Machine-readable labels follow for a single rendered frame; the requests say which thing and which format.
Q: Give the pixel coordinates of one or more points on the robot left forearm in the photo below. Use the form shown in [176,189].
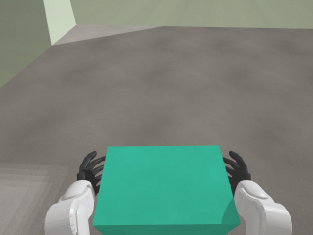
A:
[69,216]

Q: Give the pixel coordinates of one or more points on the left robot hand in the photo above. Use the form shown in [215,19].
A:
[86,171]

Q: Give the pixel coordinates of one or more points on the robot right forearm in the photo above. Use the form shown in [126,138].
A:
[262,215]

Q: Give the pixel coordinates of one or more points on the carton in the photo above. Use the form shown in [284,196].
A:
[165,190]

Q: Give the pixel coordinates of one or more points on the right robot hand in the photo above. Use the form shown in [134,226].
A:
[239,172]

